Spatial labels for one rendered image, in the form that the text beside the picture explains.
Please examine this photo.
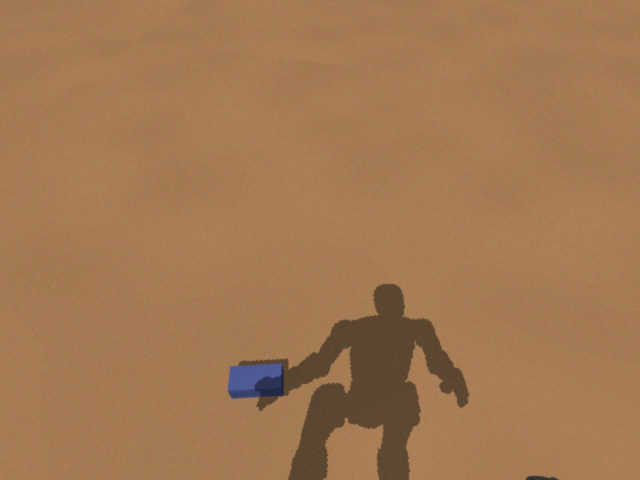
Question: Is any carton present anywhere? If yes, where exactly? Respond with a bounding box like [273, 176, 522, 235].
[228, 364, 284, 398]

